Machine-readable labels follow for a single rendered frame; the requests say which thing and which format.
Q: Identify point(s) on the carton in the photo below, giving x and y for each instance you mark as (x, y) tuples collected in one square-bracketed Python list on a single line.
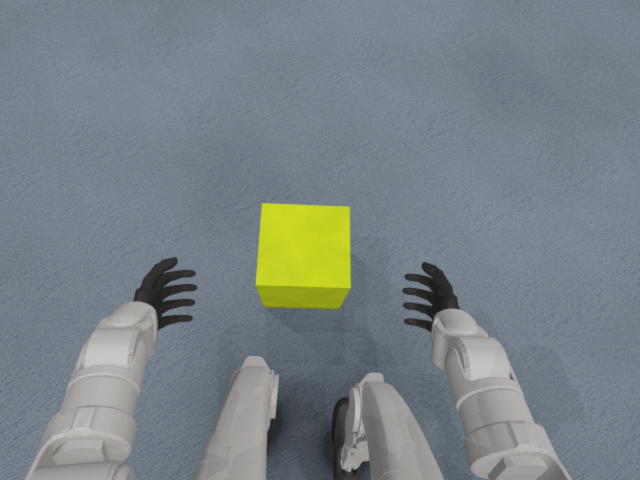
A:
[(303, 256)]

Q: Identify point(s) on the robot right hand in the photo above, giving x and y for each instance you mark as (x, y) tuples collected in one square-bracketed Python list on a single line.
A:
[(441, 297)]

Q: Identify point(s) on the robot right forearm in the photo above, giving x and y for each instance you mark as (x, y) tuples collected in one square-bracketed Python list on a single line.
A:
[(502, 440)]

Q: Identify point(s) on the left robot upper arm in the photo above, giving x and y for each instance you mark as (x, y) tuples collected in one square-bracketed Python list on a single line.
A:
[(102, 470)]

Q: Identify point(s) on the robot left thigh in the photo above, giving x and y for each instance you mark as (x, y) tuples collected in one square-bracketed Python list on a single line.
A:
[(237, 445)]

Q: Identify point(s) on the right robot foot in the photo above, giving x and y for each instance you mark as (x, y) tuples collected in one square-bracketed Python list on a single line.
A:
[(338, 436)]

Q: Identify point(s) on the robot left hand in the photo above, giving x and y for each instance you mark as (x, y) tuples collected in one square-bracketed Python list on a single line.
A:
[(153, 292)]

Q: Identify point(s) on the robot left forearm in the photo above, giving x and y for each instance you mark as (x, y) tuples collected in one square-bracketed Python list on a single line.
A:
[(95, 422)]

